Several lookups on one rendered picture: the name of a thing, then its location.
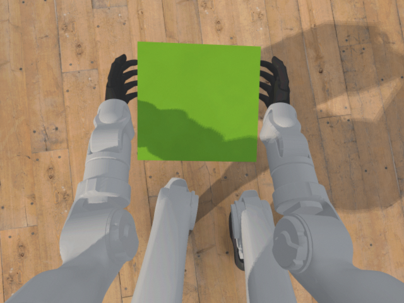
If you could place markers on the robot right shin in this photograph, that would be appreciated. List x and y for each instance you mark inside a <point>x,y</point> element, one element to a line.
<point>245,194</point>

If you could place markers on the carton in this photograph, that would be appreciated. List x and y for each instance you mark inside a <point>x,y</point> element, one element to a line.
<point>198,102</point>

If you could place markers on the robot right upper arm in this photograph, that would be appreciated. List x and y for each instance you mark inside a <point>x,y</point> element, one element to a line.
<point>317,250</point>

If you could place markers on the robot left upper arm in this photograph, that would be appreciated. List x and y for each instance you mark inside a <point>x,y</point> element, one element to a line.
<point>94,247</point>

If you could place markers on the left robot forearm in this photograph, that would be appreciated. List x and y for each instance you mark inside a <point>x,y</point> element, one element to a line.
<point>108,160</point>

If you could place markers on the right robot forearm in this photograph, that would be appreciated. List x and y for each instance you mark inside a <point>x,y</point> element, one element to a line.
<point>296,185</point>

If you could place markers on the robot right foot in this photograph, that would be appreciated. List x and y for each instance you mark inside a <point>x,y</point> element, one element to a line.
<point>239,262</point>

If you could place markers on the robot right hand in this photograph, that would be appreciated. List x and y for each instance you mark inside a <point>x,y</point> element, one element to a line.
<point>279,90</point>

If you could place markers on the robot left hand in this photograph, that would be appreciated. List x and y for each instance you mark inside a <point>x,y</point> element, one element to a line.
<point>116,87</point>

